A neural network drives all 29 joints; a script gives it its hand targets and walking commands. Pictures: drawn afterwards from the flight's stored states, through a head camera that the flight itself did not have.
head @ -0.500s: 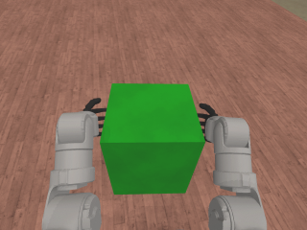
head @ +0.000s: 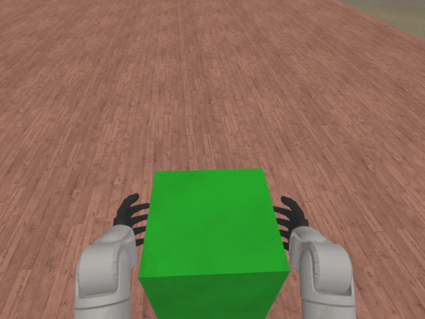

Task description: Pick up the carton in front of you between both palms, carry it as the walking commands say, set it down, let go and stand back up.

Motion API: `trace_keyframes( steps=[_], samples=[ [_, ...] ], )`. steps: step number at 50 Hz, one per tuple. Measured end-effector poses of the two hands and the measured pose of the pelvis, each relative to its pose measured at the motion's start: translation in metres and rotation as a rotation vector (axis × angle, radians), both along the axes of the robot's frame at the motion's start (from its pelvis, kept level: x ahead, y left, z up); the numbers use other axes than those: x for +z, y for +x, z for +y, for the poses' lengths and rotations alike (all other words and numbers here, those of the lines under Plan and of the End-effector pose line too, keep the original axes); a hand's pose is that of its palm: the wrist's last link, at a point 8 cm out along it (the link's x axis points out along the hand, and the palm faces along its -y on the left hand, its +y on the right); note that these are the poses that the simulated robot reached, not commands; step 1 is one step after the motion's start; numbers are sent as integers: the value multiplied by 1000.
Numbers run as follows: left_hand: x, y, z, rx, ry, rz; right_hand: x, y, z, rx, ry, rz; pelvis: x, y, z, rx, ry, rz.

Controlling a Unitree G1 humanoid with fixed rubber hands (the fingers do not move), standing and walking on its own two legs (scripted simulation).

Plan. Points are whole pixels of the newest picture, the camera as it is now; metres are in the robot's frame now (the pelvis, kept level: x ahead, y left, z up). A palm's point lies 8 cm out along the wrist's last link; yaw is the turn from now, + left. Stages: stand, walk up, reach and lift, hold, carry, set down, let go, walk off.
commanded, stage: carry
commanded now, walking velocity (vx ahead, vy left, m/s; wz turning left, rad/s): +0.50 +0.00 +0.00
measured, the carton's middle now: (211, 249) +0.28 +0.00 +0.00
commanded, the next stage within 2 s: none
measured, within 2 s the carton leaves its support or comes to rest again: neither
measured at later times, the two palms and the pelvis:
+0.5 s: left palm (139, 135) +0.59 +0.20 +0.05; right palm (250, 139) +0.56 -0.10 +0.06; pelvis +0.31 +0.06 +0.00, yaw -3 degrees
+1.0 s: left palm (168, 74) +0.89 +0.15 +0.08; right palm (253, 78) +0.90 -0.15 +0.07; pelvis +0.62 -0.01 +0.00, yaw +0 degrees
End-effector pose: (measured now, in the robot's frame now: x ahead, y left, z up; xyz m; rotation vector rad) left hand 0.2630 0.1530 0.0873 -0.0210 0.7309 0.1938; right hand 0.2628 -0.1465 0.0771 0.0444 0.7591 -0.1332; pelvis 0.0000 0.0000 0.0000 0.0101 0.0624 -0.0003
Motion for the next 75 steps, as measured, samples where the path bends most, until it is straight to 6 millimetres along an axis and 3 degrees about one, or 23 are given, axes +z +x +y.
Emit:
trace_keyframes(
  steps=[8,12,16,20,24,29,35,40,44,52,57,62,67,75],
  samples=[
    [20,101,11,-17,-12,-90,24,97,11,-13,-12,-90,-1,105,14,-3,-3,-12],
    [5,162,25,-28,-26,-77,12,155,25,-24,-26,-77,-15,168,29,-15,-15,-15],
    [-30,227,42,-47,-46,-20,-14,215,42,-30,-59,-20,-31,227,48,-36,10,-19],
    [-44,270,47,-75,-45,87,-30,249,48,-53,-60,88,-18,263,59,-58,-14,-8],
    [-37,312,44,-89,-54,81,-22,285,46,-79,-55,82,-4,303,64,-54,-27,3],
    [-18,371,41,-93,-42,19,-4,345,42,-74,-53,20,5,365,59,-45,-30,9],
    [3,452,28,-63,-27,-78,12,436,29,-46,-35,-78,-3,451,40,-39,-13,2],
    [3,532,5,-46,9,-119,0,522,6,-34,9,-119,-26,532,15,-18,-18,-13],
    [-7,579,-5,-18,15,-25,-12,574,-4,-12,22,-25,-17,572,1,1,0,-6],
    [2,651,-6,4,10,-8,-4,651,-6,0,31,-8,3,641,-5,-7,21,3],
    [10,703,-3,-32,-11,-74,10,693,-2,-33,6,-76,-2,691,5,-13,-2,-12],
    [-9,748,8,-43,-57,-56,7,735,8,-33,-58,-57,-14,741,15,-31,8,-20],
    [-23,773,10,-45,-56,2,-7,760,11,-33,-56,2,-15,767,19,-55,15,1],
    [-15,799,1,-81,-31,-35,-9,775,2,-73,-22,-36,-16,782,21,-61,5,19]
  ],
)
